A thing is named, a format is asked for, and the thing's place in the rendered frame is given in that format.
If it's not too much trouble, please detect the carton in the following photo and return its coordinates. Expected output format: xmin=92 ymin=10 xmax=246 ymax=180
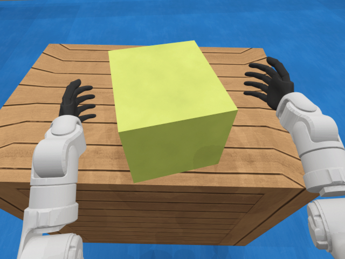
xmin=108 ymin=40 xmax=238 ymax=183

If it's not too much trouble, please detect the right robot upper arm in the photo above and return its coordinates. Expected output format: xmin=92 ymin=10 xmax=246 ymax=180
xmin=307 ymin=198 xmax=345 ymax=259

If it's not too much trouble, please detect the pedestal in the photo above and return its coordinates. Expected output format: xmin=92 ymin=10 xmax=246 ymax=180
xmin=0 ymin=44 xmax=320 ymax=246

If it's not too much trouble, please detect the left robot upper arm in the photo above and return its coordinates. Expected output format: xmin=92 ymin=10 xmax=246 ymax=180
xmin=20 ymin=233 xmax=84 ymax=259

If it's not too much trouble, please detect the left robot forearm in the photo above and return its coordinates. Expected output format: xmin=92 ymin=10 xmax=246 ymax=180
xmin=17 ymin=115 xmax=87 ymax=259

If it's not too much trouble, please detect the robot left hand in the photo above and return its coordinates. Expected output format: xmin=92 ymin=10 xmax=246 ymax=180
xmin=59 ymin=79 xmax=96 ymax=122

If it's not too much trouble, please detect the robot right hand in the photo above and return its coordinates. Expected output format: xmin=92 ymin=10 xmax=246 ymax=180
xmin=244 ymin=57 xmax=294 ymax=111

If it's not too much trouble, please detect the right robot forearm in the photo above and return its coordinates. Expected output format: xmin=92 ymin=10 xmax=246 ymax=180
xmin=276 ymin=92 xmax=345 ymax=197

